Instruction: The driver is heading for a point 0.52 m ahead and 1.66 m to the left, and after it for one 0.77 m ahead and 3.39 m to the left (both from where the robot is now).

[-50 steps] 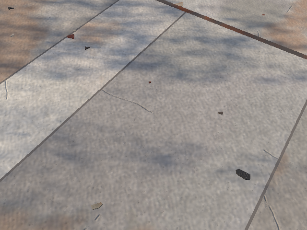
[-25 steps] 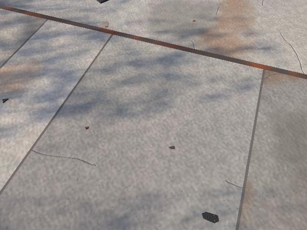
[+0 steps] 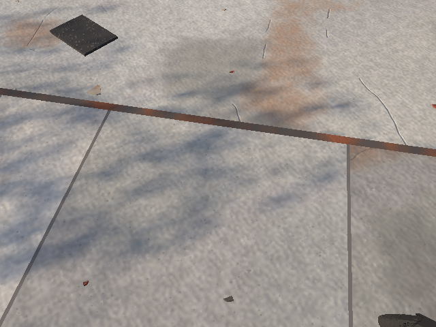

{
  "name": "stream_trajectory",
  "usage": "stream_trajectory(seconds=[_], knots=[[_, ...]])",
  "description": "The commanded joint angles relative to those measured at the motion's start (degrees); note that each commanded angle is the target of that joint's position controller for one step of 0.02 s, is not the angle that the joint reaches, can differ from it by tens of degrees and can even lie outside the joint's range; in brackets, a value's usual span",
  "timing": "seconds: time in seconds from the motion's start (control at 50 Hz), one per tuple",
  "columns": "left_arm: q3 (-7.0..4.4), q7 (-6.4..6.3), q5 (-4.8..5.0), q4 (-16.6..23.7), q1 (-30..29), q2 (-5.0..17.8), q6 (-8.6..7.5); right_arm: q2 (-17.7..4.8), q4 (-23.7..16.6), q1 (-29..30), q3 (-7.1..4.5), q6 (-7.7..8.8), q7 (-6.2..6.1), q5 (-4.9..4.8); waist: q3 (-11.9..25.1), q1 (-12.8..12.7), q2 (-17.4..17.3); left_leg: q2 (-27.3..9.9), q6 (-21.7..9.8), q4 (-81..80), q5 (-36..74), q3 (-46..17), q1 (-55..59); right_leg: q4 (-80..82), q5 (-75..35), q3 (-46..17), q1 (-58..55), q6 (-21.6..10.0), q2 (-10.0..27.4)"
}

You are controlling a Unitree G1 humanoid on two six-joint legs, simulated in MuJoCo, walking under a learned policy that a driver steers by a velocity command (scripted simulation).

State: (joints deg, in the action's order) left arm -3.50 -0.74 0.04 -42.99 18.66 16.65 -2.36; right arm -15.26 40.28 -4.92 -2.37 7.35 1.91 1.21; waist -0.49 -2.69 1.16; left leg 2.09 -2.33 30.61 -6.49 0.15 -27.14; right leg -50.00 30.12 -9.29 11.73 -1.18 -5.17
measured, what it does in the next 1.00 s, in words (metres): steps on the spot, turning left: right foot, then left foot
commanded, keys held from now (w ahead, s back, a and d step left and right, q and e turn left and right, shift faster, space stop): q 1.00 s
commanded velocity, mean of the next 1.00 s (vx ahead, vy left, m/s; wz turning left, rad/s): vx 0.07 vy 0.00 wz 0.47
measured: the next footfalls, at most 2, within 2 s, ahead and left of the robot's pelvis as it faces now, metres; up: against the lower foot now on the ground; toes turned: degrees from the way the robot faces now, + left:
right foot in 0.42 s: +0.19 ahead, -0.11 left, +0.00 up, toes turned +18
left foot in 0.84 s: +0.08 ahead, +0.14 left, +0.00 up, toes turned +29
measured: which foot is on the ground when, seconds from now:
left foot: down 0.00-0.42, up 0.44-0.82, down 0.84-1.00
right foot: up 0.00-0.40, down 0.42-0.84, up 0.86-1.00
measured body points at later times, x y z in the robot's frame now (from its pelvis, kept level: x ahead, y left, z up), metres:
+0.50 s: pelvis +0.10 -0.01 +0.01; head +0.13 -0.02 +0.46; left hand +0.19 +0.29 -0.07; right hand +0.30 -0.26 -0.09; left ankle +0.07 +0.10 -0.68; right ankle +0.15 -0.12 -0.72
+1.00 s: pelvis +0.08 +0.03 +0.02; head +0.10 +0.08 +0.46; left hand +0.05 +0.36 -0.10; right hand +0.36 -0.13 -0.06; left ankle +0.04 +0.12 -0.72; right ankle +0.15 -0.11 -0.64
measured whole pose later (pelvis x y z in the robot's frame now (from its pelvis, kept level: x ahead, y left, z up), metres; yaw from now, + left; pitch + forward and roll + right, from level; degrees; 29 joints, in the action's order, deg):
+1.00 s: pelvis +0.08 +0.03 +0.02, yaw +33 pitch +3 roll -2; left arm -5.5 -2.3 -0.6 -40.5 8.0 18.9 0.9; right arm -16.9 35.2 -11.0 -3.8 -1.7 -0.4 -0.2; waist -2.6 0.1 2.3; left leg 2.1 -2.7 27.9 -12.8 -3.6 -17.4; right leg -64.0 24.5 -1.4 31.7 4.1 0.9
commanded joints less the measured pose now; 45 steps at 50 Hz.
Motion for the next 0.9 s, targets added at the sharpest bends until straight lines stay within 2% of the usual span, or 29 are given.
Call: stream_trajectory(seconds=[0.02,0.04,0.06,0.08,0.12,0.16,0.2,0.26,0.3,0.34,0.38,0.4,0.42,0.44,0.46,0.48,0.5,0.52,0.54,0.58,0.62,0.68,0.76,0.8,0.82,0.84,0.86,0.88,0.9], knots=[[-1.09,0.13,0.31,4.2,3.1,8.1,-0.87,-8.4,-1.1,-11.4,-2.52,-1.05,0.12,-2.28,13.9,5.4,-8.6,-21.5,-15.7,-7.2,25.1,-31.1,37.2,-26.9,2.4,1.0,26.7,3.2,3.3],[-0.94,-0.09,-0.25,5.4,-2.0,7.6,-0.59,-7.1,-1.9,-8.2,-1.82,-1.73,-0.03,-1.8,9.6,5.1,-3.6,-18.7,-13.8,-7.8,28.0,-25.6,30.3,-24.4,-0.6,2.8,26.5,3.5,5.1],[-0.99,-0.3,-0.98,6.6,-5.0,6.9,-0.4,-6.5,-2.2,-6.5,-1.52,-2.24,-0.2,-1.73,6.5,4.3,-1.7,-16.7,-13.0,-8.5,32.0,-22.3,24.7,-20.3,-2.5,3.4,25.6,3.8,6.4],[-0.92,-0.49,-1.04,7.4,-5.2,5.8,-0.16,-7.3,-2.0,-6.3,-1.7,-2.55,-0.49,-1.31,5.9,2.9,-3.3,-14.7,-12.2,-9.3,34.2,-20.3,21.1,-16.4,-3.9,3.7,22.6,3.8,7.1],[-0.37,-1.04,-0.63,7.0,-3.4,3.5,0.45,-9.0,-1.9,-5.7,-2.42,-3.25,-0.84,-0.85,6.7,1.4,-7.0,-12.4,-11.9,-10.1,37.1,-17.3,17.7,-9.1,-4.1,5.3,18.6,4.6,6.0],[-0.34,-1.65,-0.52,6.6,-3.2,3.4,0.97,-10.9,-1.8,-6.0,-3.25,-4.15,-1.48,-1.03,8.8,1.1,-7.8,-12.4,-12.7,-10.2,36.5,-17.2,16.4,-4.3,-5.6,5.7,16.4,5.6,4.9],[-0.52,-1.96,-0.49,6.5,-4.5,3.8,1.67,-11.7,-2.0,-6.1,-3.72,-5.25,-2.21,-1.81,10.0,1.4,-7.5,-11.8,-11.9,-10.6,28.8,-17.7,14.6,-0.9,-10.1,5.2,14.5,5.9,4.3],[-0.67,-1.95,-0.29,7.3,-8.5,3.7,2.42,-11.3,-2.5,-5.8,-3.83,-6.77,-3.03,-2.35,8.4,2.3,-8.1,-10.3,-10.3,-11.9,11.3,-20.0,11.3,3.9,-13.6,4.4,13.0,5.9,3.4],[-0.74,-1.69,-0.11,8.1,-10.8,3.6,2.12,-11.0,-2.8,-6.0,-3.88,-7.54,-3.34,-2.25,6.7,3.1,-9.3,-9.7,-9.8,-11.9,3.9,-22.4,10.9,7.8,-13.5,3.9,12.4,5.5,2.9],[-0.92,-1.23,0.19,8.5,-11.7,3.9,1.16,-10.9,-3.1,-6.3,-4.01,-8.19,-3.55,-2.12,6.1,3.5,-10.3,-9.7,-9.5,-10.4,4.1,-25.3,12.6,12.7,-12.7,3.6,11.3,4.9,2.4],[-1.29,-0.71,0.45,7.8,-9.4,4.1,0.07,-10.6,-3.8,-5.1,-3.98,-8.77,-3.77,-2.54,6.3,1.7,-10.5,-8.6,-8.1,-7.5,6.7,-26.9,13.6,23.0,-17.1,4.2,6.4,3.7,2.4],[-1.72,-0.57,0.36,7.2,-7.7,4.9,-0.3,-9.7,-4.2,-5.0,-3.76,-9.02,-3.91,-2.85,6.4,1.0,-9.8,-6.8,-6.2,-5.3,4.4,-26.4,12.2,29.1,-22.6,4.2,1.6,2.6,4.1],[-2.5,-0.86,-0.58,7.4,-6.4,8.0,-0.28,-7.2,-4.6,-6.7,-3.0,-9.09,-3.91,-2.4,8.6,1.9,-4.6,-3.9,-3.4,1.6,-6.6,-23.1,7.0,30.1,-26.3,-2.0,-5.7,-0.8,13.2],[-3.48,-1.06,-2.24,7.9,-8.6,12.6,0.53,-5.1,-5.9,-9.2,-2.5,-8.68,-3.73,-2.35,6.4,5.3,12.0,5.4,0.3,12.0,-25.2,-11.6,-4.8,31.1,-40.0,-14.8,-8.8,-9.0,24.3],[-3.2,-0.83,-2.95,8.0,-7.8,10.0,0.5,-9.9,-5.5,-9.5,-3.79,-8.07,-3.55,-1.46,6.8,3.6,13.0,3.2,3.2,26.0,-31.0,-8.6,-8.1,31.7,-45.4,-20.2,-6.9,-14.9,29.9],[-2.34,-0.93,-2.39,8.7,-9.3,7.3,0.36,-12.6,-4.5,-10.2,-4.91,-8.2,-3.34,-1.8,6.3,4.0,8.2,1.5,4.6,32.9,-27.8,-8.9,-8.1,30.9,-45.2,-15.6,-5.7,-14.4,27.7],[-1.95,-0.98,-1.66,9.0,-11.6,5.8,0.43,-12.3,-3.3,-10.9,-5.24,-8.98,-3.51,-2.08,5.2,4.8,5.5,0.7,5.8,35.9,-24.6,-8.2,-8.4,29.9,-43.4,-9.8,-4.8,-11.9,23.8],[-1.73,-1.08,-0.86,9.1,-12.8,5.1,0.57,-11.5,-3.0,-11.0,-5.18,-9.79,-3.74,-2.04,4.3,4.8,5.2,0.2,6.9,38.3,-21.7,-7.6,-9.3,29.5,-42.1,-6.2,-4.7,-10.3,21.6],[-1.6,-1.24,-0.65,9.0,-12.9,5.3,0.79,-9.9,-3.2,-10.6,-4.77,-10.34,-3.61,-2.19,3.6,4.5,5.6,-0.1,7.7,39.5,-19.7,-6.6,-9.4,29.7,-43.6,-3.4,-3.8,-10.1,20.4],[-1.95,-1.57,-1.03,8.4,-11.6,6.1,1.4,-7.5,-5.0,-7.7,-3.98,-10.53,-3.27,-2.64,3.0,3.2,7.3,-0.8,8.6,35.4,-16.8,-3.6,-9.3,30.6,-43.3,0.8,-4.1,-10.5,18.7],[-2.4,-2.0,-1.12,7.7,-9.8,7.0,2.0,-6.4,-6.9,-4.7,-3.44,-10.39,-2.9,-2.66,4.1,1.4,8.5,-2.1,9.1,29.8,-16.2,-2.5,-9.0,30.6,-43.5,1.8,-7.2,-11.4,19.9],[-3.26,-1.87,-0.74,7.4,-10.1,9.2,2.47,-5.7,-8.3,-3.2,-2.9,-10.26,-1.95,-2.35,5.8,0.7,9.4,-3.6,8.1,20.9,-16.0,-0.3,-2.4,30.2,-43.3,4.4,-6.5,-11.7,21.4],[-3.88,-1.04,0.53,6.6,-10.2,10.6,2.32,-7.1,-9.2,-3.8,-3.55,-10.78,-0.99,-2.42,5.6,1.0,10.3,-3.0,5.4,10.4,-14.3,2.5,3.9,28.5,-40.5,5.7,-5.6,-10.6,23.1],[-3.91,-0.96,1.68,6.2,-11.4,10.5,2.19,-6.9,-8.3,-7.0,-3.99,-10.88,-0.59,-2.37,5.6,3.5,9.3,-1.6,2.4,-1.0,-6.5,4.3,10.7,24.2,-37.1,8.0,-3.5,-7.6,22.2],[-3.52,-0.82,1.7,5.1,-9.0,8.8,2.0,-8.0,-7.5,-9.2,-4.6,-10.81,-0.94,-2.18,6.0,4.0,6.6,-0.6,0.6,-6.4,-0.7,3.0,17.2,19.6,-32.1,10.7,0.3,-4.2,20.2],[-2.75,-0.51,-0.17,5.0,-6.9,5.8,1.93,-13.1,-7.8,-11.2,-6.04,-10.54,-1.75,-2.22,6.6,3.2,-5.7,-9.6,-3.1,-9.2,16.2,-10.2,27.0,6.4,-17.3,16.6,11.7,1.5,15.2],[-1.6,-0.74,-2.42,8.7,-10.2,3.6,1.84,-18.7,-9.6,-10.7,-6.74,-9.94,-2.07,-0.79,5.8,3.3,-20.3,-23.9,-14.9,-8.7,31.7,-29.7,29.4,-7.6,8.8,15.8,27.9,5.8,6.8],[-2.48,-1.21,-1.38,9.2,-14.3,6.5,1.69,-16.0,-9.3,-12.6,-6.1,-8.59,-1.58,0.67,9.5,7.6,-14.2,-24.7,-19.4,-10.5,27.0,-30.2,26.4,-16.9,9.7,7.1,27.9,5.6,6.5],[-2.95,-1.35,-0.14,8.8,-14.4,7.7,1.96,-14.3,-8.8,-9.9,-5.3,-7.7,-1.59,0.51,6.9,5.7,-11.5,-21.0,-16.4,-10.7,22.3,-24.6,24.2,-19.1,5.0,5.6,28.2,4.8,7.4]])
Keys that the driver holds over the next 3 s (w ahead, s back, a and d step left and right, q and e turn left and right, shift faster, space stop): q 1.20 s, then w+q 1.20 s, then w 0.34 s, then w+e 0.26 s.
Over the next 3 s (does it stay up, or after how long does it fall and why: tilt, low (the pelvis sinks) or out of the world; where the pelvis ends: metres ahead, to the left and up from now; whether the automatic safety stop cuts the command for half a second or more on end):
stays up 0.25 0.82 0.02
